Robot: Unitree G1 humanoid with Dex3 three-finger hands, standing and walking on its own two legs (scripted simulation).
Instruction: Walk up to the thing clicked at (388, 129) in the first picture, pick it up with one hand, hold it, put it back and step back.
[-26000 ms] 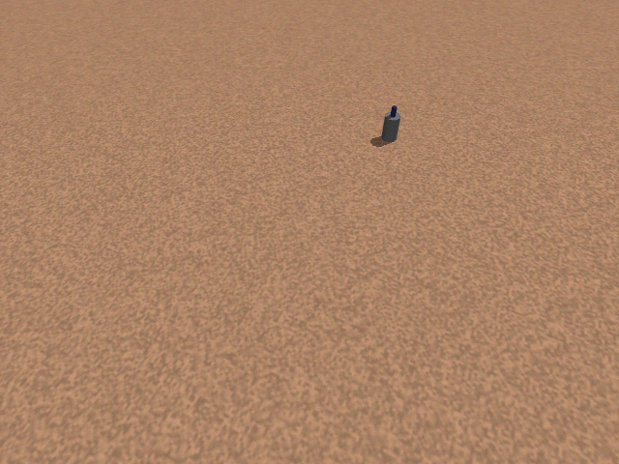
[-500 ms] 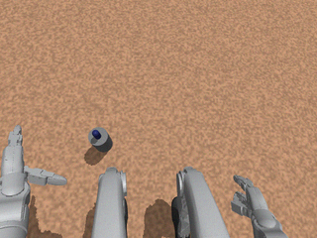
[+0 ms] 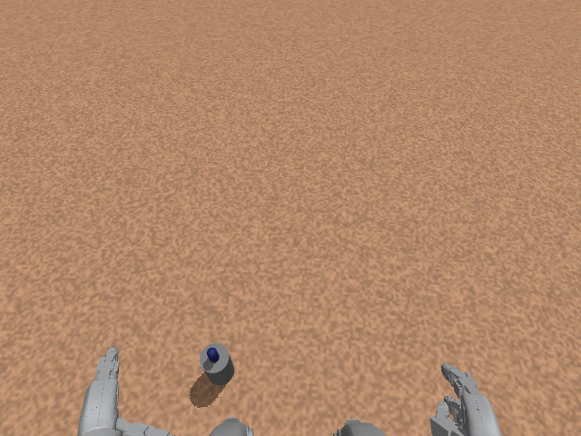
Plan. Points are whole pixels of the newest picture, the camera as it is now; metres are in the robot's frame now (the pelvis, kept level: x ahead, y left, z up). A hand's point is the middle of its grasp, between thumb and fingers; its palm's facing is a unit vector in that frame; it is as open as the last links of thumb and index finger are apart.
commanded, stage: home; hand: left
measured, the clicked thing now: (216, 362) +0.41 +0.20 -0.60
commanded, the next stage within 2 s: stand in 1.76 s
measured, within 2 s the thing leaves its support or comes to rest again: neither
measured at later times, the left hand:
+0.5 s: hand (156, 426) +0.17 +0.17 -0.03, palm faces +0.12 -0.95 -0.30, open 17.5 cm
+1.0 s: hand (162, 434) +0.16 +0.17 -0.03, palm faces +0.11 -0.95 -0.29, open 17.3 cm
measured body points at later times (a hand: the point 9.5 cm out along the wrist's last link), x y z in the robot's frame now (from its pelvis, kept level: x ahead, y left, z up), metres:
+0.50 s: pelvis +0.00 -0.01 +0.02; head +0.02 -0.01 +0.47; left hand +0.16 +0.22 -0.01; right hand +0.17 -0.25 -0.04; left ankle +0.02 +0.12 -0.66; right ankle +0.00 -0.14 -0.66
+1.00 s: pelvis -0.01 -0.02 +0.03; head +0.01 -0.02 +0.48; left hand +0.15 +0.21 -0.01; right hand +0.16 -0.26 -0.05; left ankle +0.02 +0.12 -0.66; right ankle +0.00 -0.14 -0.66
